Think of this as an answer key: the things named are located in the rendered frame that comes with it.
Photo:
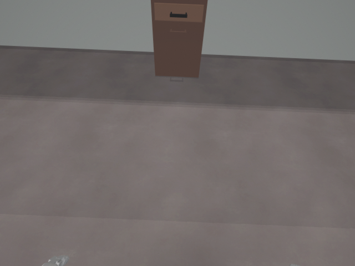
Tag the cabinet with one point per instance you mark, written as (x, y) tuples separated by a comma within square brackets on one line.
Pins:
[(177, 54)]

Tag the drawer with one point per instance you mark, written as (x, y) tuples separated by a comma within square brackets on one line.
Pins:
[(163, 10)]

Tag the handle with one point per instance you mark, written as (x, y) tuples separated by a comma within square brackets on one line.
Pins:
[(178, 15), (178, 32)]

